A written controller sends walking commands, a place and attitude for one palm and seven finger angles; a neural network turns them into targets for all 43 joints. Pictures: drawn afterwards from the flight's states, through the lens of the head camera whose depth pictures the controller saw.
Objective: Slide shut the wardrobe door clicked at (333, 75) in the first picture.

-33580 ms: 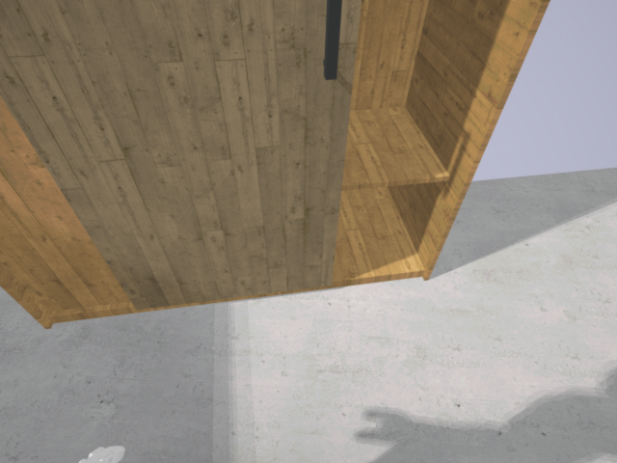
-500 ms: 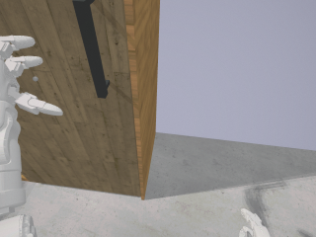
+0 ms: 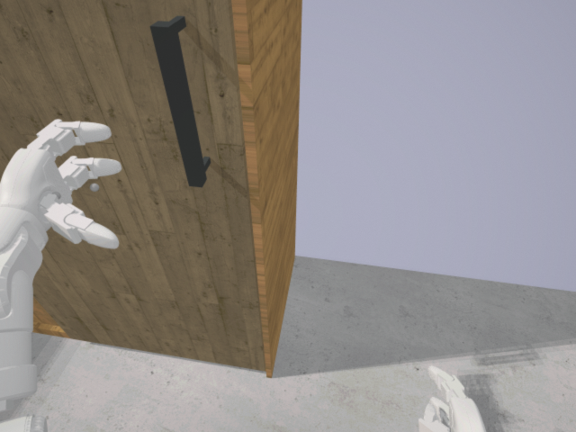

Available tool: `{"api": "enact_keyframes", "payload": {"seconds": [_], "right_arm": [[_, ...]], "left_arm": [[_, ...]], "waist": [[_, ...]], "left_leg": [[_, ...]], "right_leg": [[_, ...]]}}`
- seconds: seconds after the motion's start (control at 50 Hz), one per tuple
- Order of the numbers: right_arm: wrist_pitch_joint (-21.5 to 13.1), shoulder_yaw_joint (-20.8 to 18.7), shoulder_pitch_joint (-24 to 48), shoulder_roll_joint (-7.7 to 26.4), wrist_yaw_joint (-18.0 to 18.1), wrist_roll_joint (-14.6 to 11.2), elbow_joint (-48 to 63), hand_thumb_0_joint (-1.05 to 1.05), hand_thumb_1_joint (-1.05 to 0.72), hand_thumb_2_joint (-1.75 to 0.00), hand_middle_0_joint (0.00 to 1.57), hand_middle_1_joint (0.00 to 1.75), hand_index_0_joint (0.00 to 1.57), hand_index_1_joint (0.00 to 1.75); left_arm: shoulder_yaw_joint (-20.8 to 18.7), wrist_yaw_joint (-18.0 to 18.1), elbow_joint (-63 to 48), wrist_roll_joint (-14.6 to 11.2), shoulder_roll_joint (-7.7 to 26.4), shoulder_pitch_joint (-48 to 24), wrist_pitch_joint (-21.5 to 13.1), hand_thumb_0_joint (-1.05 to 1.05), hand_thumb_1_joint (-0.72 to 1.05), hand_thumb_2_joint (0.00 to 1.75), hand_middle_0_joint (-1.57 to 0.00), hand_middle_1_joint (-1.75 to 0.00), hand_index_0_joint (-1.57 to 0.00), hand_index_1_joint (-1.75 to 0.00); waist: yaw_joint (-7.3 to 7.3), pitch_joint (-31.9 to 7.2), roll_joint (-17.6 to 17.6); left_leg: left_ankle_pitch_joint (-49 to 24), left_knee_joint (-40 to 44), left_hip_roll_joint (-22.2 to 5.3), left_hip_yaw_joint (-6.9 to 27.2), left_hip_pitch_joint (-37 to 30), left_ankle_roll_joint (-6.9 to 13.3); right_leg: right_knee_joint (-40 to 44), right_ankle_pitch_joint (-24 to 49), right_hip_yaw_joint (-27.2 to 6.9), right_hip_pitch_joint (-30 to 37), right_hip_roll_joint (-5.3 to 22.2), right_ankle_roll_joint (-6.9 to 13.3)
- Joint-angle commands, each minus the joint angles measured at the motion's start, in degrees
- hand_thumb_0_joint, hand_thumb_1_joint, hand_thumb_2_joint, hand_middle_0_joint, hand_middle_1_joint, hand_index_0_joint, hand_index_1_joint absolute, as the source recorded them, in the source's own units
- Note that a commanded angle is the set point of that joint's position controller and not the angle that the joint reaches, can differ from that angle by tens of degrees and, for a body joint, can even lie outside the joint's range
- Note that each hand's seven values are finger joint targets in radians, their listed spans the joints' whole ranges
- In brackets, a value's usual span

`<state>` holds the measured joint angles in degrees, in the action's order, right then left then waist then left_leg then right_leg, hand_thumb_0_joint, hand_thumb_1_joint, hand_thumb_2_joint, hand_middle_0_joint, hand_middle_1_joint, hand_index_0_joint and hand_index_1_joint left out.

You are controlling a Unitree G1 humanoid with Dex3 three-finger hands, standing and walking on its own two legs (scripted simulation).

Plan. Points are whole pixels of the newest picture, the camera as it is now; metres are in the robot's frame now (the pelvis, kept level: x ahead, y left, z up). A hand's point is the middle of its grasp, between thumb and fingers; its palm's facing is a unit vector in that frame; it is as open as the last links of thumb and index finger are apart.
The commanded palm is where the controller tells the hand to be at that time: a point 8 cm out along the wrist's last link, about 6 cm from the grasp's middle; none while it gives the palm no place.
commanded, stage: draw the hand back to the body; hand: left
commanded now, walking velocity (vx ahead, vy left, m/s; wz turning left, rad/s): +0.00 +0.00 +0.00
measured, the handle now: (188, 109) +0.47 +0.20 +0.24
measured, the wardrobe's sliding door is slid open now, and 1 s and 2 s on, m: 0.00 0.00 0.00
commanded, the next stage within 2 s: step back with the hand held close in 1.42 s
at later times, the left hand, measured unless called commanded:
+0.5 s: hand (81, 248) +0.25 +0.26 +0.19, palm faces +0.39 -0.89 -0.25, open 13.9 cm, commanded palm +0.20 +0.30 +0.20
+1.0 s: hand (104, 269) +0.24 +0.24 +0.16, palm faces +0.38 -0.85 -0.37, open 9.2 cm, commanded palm +0.19 +0.28 +0.18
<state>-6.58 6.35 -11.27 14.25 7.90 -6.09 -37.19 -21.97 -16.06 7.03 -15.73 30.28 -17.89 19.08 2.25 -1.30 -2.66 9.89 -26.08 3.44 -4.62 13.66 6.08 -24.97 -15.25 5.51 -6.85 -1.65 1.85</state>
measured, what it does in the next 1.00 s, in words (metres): stands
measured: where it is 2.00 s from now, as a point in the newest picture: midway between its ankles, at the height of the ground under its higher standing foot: outside the picture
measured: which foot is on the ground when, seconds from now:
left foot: down 0.00-1.00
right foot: down 0.00-1.00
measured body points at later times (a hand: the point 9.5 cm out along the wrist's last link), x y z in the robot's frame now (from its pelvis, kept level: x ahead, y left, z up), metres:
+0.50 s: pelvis +0.00 -0.02 +0.00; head -0.03 -0.03 +0.45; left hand +0.22 +0.31 +0.20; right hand +0.21 -0.23 -0.05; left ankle +0.05 +0.04 -0.74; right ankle -0.02 -0.10 -0.74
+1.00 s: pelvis +0.03 -0.02 +0.01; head +0.00 -0.03 +0.45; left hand +0.21 +0.28 +0.18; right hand +0.20 -0.25 -0.08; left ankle +0.05 +0.04 -0.74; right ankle -0.02 -0.10 -0.74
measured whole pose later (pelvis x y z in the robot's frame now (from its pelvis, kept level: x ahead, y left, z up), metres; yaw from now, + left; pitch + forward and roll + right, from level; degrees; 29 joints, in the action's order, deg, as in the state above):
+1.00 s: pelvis +0.03 -0.02 +0.01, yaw -3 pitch -4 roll -1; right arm -5.4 0.4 -12.2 14.2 1.8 -1.1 -36.3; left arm -19.4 4.4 -20.1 -6.2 21.7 24.3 -3.8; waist 3.2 -0.1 -3.3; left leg 11.8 -23.3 2.0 -6.4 7.9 4.7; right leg -19.5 -14.9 2.8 -0.7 -3.3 2.9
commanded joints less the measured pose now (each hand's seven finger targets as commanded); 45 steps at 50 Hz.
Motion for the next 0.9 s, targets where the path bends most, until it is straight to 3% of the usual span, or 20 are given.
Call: {"api": "enact_keyframes", "payload": {"seconds": [0.0,0.08,0.1,0.14,0.22,0.28,0.3,0.32,0.34,0.36,0.38,0.4,0.46,0.48,0.5,0.56,0.62,0.64,0.76,0.88], "right_arm": [[-4.63,-2.0,12.26,7.15,-0.4,-0.48,12.7,0.0,-0.9,-0.9,0.2,0.3,0.2,0.3],[-5.33,-2.55,11.7,7.16,-1.94,0.04,12.89,0.0,-0.9,-0.9,0.2,0.3,0.2,0.3],[-4.92,-2.74,11.46,7.29,-2.3,0.13,12.81,0.0,-0.9,-0.9,0.2,0.3,0.2,0.3],[-4.63,-3.28,11.48,8.07,-2.58,-0.07,12.44,0.0,-0.9,-0.9,0.2,0.3,0.2,0.3],[-3.79,-3.93,11.52,8.71,-2.53,-0.51,13.11,0.0,-0.9,-0.9,0.2,0.3,0.2,0.3],[-4.52,-3.42,12.32,7.78,-1.98,-0.49,14.0,0.0,-0.9,-0.9,0.2,0.3,0.2,0.3],[-4.79,-3.04,12.47,7.07,-1.78,-0.2,13.95,0.0,-0.9,-0.9,0.2,0.3,0.2,0.3],[-5.26,-3.19,12.29,7.66,-1.52,-0.16,13.56,0.0,-0.9,-0.9,0.2,0.3,0.2,0.3],[-6.44,-4.95,10.6,7.81,-3.38,3.33,12.92,0.0,-0.9,-0.9,0.2,0.3,0.2,0.3],[-6.76,-4.91,10.11,8.03,-3.74,3.62,10.79,0.0,-0.9,-0.9,0.2,0.3,0.2,0.3],[-6.68,-4.95,9.1,7.91,-4.0,3.63,10.54,0.0,-0.9,-0.9,0.2,0.3,0.2,0.3],[-5.99,-5.35,8.89,7.99,-4.26,3.66,10.07,0.0,-0.9,-0.9,0.2,0.3,0.2,0.3],[-5.53,-6.05,8.71,7.45,-4.42,3.93,9.79,0.0,-0.9,-0.9,0.2,0.3,0.2,0.3],[-5.35,-6.22,8.5,7.02,-4.42,3.97,9.61,0.0,-0.9,-0.9,0.2,0.3,0.2,0.3],[-5.09,-6.37,8.05,7.21,-4.49,4.13,9.15,0.0,-0.9,-0.9,0.2,0.3,0.2,0.3],[-4.61,-6.62,8.42,6.84,-4.65,4.11,8.97,0.0,-0.9,-0.9,0.2,0.3,0.2,0.3],[-4.46,-6.91,8.36,7.1,-4.71,4.24,8.99,0.0,-0.9,-0.9,0.2,0.3,0.2,0.3],[-4.4,-7.07,8.16,6.85,-4.7,4.27,9.07,0.0,-0.9,-0.9,0.2,0.3,0.2,0.3],[-3.37,-7.73,7.79,7.2,-5.15,4.5,9.28,0.0,-0.9,-0.9,0.2,0.3,0.2,0.3],[-2.3,-7.91,7.56,6.59,-5.42,4.63,10.01,0.0,-0.9,-0.9,0.2,0.3,0.2,0.3]], "left_arm": [[-8.11,-7.4,-18.03,-4.77,18.75,-16.94,-0.08,0.0,-0.55,0.2,-0.25,-1.15,-0.25,-1.15],[-12.08,-6.89,-18.22,-6.71,17.55,-6.13,-2.33,0.0,-0.55,0.2,-0.25,-1.15,-0.25,-1.15],[-12.83,-6.29,-17.33,-6.93,17.35,-3.22,-2.09,0.0,-0.55,0.2,-0.25,-1.15,-0.25,-1.15],[-11.43,-5.8,-15.09,-7.1,14.95,-2.21,-0.59,0.0,-0.55,0.2,-0.25,-1.15,-0.25,-1.15],[-10.24,-5.74,-17.25,-6.06,15.0,-1.91,1.84,0.0,-0.55,0.2,-0.25,-1.15,-0.25,-1.15],[-7.33,-6.14,-24.58,-5.43,14.18,-7.68,-0.62,0.0,-0.44,0.25,-0.25,-1.09,-0.25,-1.09],[-6.36,-5.94,-26.76,-5.8,13.21,-8.19,-2.17,0.0,-0.41,0.27,-0.25,-1.07,-0.25,-1.07],[-7.5,-5.91,-28.07,-5.8,14.58,-9.09,-3.63,0.0,-0.37,0.29,-0.24,-1.04,-0.24,-1.04],[-8.71,6.62,-33.39,3.83,17.52,-6.83,-11.18,0.0,-0.33,0.31,-0.24,-1.02,-0.24,-1.02],[-5.0,11.77,-27.72,4.44,9.79,0.92,-13.64,0.0,-0.3,0.32,-0.24,-1.0,-0.24,-1.0],[-3.41,14.07,-27.59,4.72,6.37,7.04,-14.95,0.0,-0.26,0.34,-0.24,-0.98,-0.24,-0.98],[-5.02,16.21,-29.59,5.48,7.67,8.46,-16.59,0.0,-0.22,0.36,-0.24,-0.96,-0.24,-0.96],[-8.78,19.76,-32.35,6.63,9.72,12.54,-21.4,0.0,-0.12,0.41,-0.24,-0.89,-0.24,-0.89],[-7.51,20.29,-32.62,6.86,7.84,14.13,-22.46,0.0,-0.08,0.43,-0.23,-0.87,-0.23,-0.87],[-8.65,21.05,-32.03,7.11,8.76,15.91,-23.3,0.0,-0.04,0.44,-0.23,-0.85,-0.23,-0.85],[-7.13,21.76,-32.75,7.78,6.71,17.79,-25.15,0.0,0.07,0.5,-0.23,-0.79,-0.23,-0.79],[-5.53,22.25,-34.25,8.51,5.36,19.67,-26.19,0.0,0.17,0.55,-0.22,-0.73,-0.22,-0.73],[-3.84,22.23,-34.6,8.56,3.44,21.75,-26.31,0.0,0.21,0.57,-0.22,-0.7,-0.22,-0.7],[-5.19,22.12,-35.55,9.06,4.25,29.21,-26.95,0.0,0.43,0.67,-0.22,-0.58,-0.22,-0.58],[-5.16,21.65,-37.99,9.16,3.44,35.64,-26.94,0.0,0.65,0.78,-0.21,-0.45,-0.21,-0.45]], "waist": [[1.46,-16.67,-4.49],[1.5,-10.94,-0.78],[2.34,-9.07,-0.56],[1.32,-5.37,-0.06],[0.56,-5.63,-2.05],[-0.51,-8.64,-4.48],[-0.69,-8.36,-3.68],[-0.94,-9.23,-4.69],[1.32,-1.71,-4.94],[0.07,0.74,-4.56],[0.24,0.48,-3.46],[0.86,-0.5,-1.68],[1.34,-5.68,-1.94],[1.05,-5.9,-2.84],[1.36,-5.84,-2.41],[1.3,-5.58,-4.59],[1.16,-4.38,-3.61],[0.96,-3.9,-3.21],[1.85,-3.84,1.79],[2.02,-2.81,-1.34]], "left_leg": [[-8.39,3.07,-5.31,12.19,-18.17,-4.96],[-7.49,2.83,-5.89,12.09,-15.55,-4.51],[-5.69,2.89,-5.71,11.47,-13.46,-4.43],[-1.93,3.15,-5.8,11.54,-11.29,-4.38],[-0.53,1.47,-5.27,10.01,-10.54,-3.79],[-0.51,0.63,-5.15,10.0,-13.33,-3.34],[-0.22,0.27,-5.31,10.01,-13.29,-3.3],[-0.28,0.28,-5.18,10.17,-13.99,-3.09],[3.51,1.05,-5.5,10.25,-8.97,-3.98],[6.42,2.02,-5.95,10.41,-8.28,-4.6],[9.38,3.64,-6.44,11.64,-8.16,-4.99],[9.5,4.35,-6.55,11.09,-7.62,-4.8],[4.16,3.59,-5.8,8.22,-10.34,-3.98],[2.97,3.66,-5.75,7.52,-11.05,-3.89],[2.31,4.05,-5.78,7.48,-10.45,-3.94],[0.63,4.71,-5.89,7.1,-12.16,-3.88],[-0.55,5.7,-6.21,7.59,-12.96,-3.85],[-1.73,5.89,-6.31,7.54,-13.28,-3.79],[-7.4,5.6,-6.28,7.27,-13.04,-3.75],[-10.51,5.33,-6.57,6.7,-13.53,-4.26]], "right_leg": [[3.56,10.17,-3.72,-4.79,1.12,0.88],[3.54,9.54,-3.55,-8.19,0.78,0.49],[3.98,8.44,-3.78,-7.8,0.92,0.61],[3.93,6.41,-4.02,-10.47,1.11,0.11],[4.35,4.92,-5.49,-11.14,1.54,-1.05],[4.31,4.13,-5.94,-11.08,1.38,-1.34],[4.65,3.59,-6.51,-10.75,1.45,-1.28],[4.79,3.59,-6.39,-10.67,1.25,-1.25],[8.48,0.21,-9.27,-12.89,2.22,0.54],[8.68,-0.94,-8.83,-13.42,3.16,1.16],[7.48,-1.37,-7.78,-12.25,3.15,1.14],[7.93,-1.08,-7.76,-9.89,3.07,1.2],[9.11,1.05,-8.16,-6.17,3.21,0.61],[9.11,1.85,-8.13,-5.45,3.19,0.47],[9.18,2.25,-8.04,-4.04,3.2,0.56],[9.43,3.72,-8.0,-4.02,2.98,0.47],[9.46,4.65,-7.38,-3.9,2.39,0.41],[9.0,5.69,-7.24,-3.46,2.26,0.31],[8.65,10.12,-6.99,-1.71,2.14,0.12],[8.54,12.21,-7.11,-1.4,2.05,0.13]]}}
